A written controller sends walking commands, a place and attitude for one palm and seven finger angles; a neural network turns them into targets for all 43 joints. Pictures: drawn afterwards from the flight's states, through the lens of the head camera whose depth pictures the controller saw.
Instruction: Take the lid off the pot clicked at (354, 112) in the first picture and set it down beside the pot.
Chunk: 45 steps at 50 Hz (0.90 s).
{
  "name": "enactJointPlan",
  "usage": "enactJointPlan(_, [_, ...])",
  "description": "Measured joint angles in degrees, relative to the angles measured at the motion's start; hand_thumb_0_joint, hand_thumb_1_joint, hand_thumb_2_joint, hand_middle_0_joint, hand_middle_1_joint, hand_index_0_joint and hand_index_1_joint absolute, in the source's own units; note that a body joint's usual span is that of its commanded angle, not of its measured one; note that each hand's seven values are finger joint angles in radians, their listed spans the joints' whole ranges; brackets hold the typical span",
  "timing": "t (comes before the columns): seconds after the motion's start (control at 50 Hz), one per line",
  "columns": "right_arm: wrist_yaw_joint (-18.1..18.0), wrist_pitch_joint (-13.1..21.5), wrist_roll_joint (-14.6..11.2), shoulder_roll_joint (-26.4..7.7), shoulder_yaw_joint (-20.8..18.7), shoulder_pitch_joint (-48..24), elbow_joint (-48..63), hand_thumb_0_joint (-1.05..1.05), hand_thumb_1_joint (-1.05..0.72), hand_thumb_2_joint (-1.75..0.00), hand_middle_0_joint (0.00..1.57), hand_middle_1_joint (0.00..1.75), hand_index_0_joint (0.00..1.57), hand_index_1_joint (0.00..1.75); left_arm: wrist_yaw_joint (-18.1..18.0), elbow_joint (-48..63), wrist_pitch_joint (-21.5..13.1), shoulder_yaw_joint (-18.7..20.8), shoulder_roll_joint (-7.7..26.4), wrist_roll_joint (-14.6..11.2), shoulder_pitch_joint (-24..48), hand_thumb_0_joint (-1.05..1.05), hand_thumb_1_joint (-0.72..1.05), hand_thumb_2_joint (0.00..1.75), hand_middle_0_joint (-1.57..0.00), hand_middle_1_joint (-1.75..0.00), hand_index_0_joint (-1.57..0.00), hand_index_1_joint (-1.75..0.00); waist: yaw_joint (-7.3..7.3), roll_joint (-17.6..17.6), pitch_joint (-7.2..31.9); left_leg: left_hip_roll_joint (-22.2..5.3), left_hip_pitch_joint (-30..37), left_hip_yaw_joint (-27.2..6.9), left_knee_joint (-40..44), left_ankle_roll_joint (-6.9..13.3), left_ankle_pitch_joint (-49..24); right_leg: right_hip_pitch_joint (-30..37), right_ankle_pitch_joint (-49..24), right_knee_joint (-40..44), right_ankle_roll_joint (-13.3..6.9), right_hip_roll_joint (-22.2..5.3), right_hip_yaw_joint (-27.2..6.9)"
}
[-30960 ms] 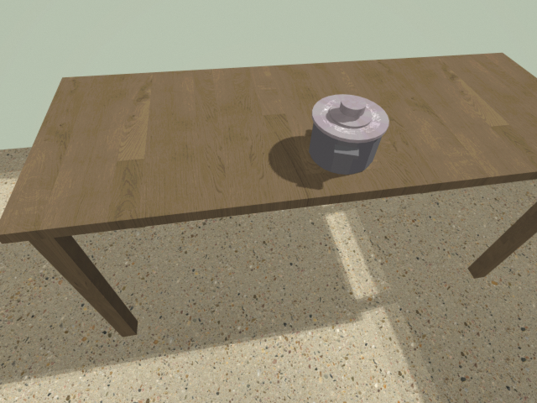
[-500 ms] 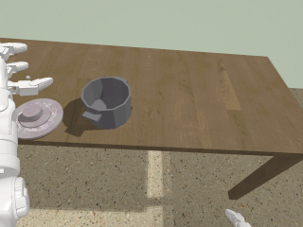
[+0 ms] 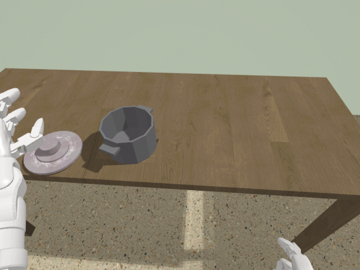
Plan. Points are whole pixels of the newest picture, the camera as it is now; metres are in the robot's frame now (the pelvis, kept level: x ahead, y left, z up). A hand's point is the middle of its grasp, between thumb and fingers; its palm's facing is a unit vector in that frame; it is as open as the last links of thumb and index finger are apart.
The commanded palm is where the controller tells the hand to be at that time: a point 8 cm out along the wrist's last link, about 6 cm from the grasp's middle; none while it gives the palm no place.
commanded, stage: draw the hand back to the body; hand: left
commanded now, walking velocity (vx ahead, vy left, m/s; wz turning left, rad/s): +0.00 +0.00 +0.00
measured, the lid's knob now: (50, 145) +0.45 +0.45 -0.03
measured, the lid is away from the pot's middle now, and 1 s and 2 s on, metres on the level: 0.25 0.25 0.25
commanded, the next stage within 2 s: step back with the hand held close in 1.02 s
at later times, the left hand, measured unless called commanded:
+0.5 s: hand (29, 171) +0.24 +0.29 +0.16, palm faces +0.47 -0.84 -0.27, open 7.5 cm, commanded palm +0.17 +0.31 +0.17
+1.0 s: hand (17, 214) +0.16 +0.27 +0.15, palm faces +0.40 -0.85 -0.34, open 7.4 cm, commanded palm +0.11 +0.31 +0.17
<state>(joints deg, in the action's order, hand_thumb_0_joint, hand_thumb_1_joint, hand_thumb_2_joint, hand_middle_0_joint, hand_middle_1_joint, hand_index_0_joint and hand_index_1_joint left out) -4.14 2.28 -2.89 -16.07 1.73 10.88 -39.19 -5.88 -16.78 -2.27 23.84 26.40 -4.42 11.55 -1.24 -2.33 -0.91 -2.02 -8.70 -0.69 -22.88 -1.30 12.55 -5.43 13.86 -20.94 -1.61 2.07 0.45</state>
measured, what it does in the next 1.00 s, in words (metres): stands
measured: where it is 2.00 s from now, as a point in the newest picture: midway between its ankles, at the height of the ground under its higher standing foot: outside the picture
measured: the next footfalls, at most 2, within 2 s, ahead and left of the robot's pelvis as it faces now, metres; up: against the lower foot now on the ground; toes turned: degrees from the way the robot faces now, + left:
none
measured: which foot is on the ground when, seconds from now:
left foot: down 0.00-1.00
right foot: down 0.00-1.00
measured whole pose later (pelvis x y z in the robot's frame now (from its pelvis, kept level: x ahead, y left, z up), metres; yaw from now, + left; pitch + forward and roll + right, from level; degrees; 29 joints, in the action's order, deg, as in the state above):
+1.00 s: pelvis -0.02 +0.03 +0.00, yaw +1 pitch -6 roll -1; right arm -4.3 6.3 0.1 -11.7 2.4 9.3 -37.2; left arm -5.2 25.4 -4.8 15.6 19.0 -4.5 -28.2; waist -3.7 -2.4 -2.2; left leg -0.1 -4.6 -0.6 -22.6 0.5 11.6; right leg -0.3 12.3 -18.9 0.3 0.1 0.5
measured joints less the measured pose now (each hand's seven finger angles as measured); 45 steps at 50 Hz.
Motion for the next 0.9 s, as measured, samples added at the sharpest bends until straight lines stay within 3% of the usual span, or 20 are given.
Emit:
enactJointPlan(0.34, [-0.2, 2.5, 1.1, 2.4, 0.6, -2.3, 0.4, 0.01, -0.9, -0.9, 0.2, 0.3, 0.2, 0.3, 0.2, 14.8, -1.9, -2.2, -4.6, -1.5, -13.1, 0.02, 0.85, 0.88, -0.21, -0.33, -0.21, -0.33, -1.15, -0.4, -1.3, 0.0, 3.4, 0.1, 1.9, 0.0, -1.4, 3.3, -1.3, 1.7, 0.0, -0.1, -0.1])
enactJointPlan(0.9, [0.3, 4.0, 3.0, 4.1, 0.4, -1.5, 2.0, 0.01, -0.9, -0.9, 0.2, 0.3, 0.2, 0.3, 1.1, 42.0, -2.9, -8.0, -7.5, -0.5, -40.1, 0.02, 0.89, 0.9, -0.21, -0.3, -0.21, -0.3, -1.84, -0.1, -0.9, 1.8, 4.5, 0.6, 0.9, 1.7, -0.9, 5.1, -1.6, 2.2, 1.8, -1.8, -0.4])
